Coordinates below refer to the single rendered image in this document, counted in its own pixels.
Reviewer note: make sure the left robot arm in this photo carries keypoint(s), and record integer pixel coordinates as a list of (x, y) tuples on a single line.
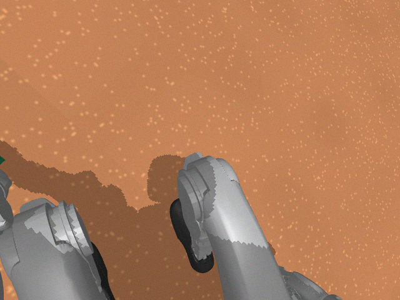
[(6, 213)]

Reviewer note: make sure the right robot foot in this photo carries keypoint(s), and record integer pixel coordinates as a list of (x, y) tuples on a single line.
[(183, 234)]

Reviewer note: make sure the right robot hand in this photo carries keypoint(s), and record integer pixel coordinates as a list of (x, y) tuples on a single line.
[(300, 287)]

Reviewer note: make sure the left robot foot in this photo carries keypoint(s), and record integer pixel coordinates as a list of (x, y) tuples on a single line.
[(103, 273)]

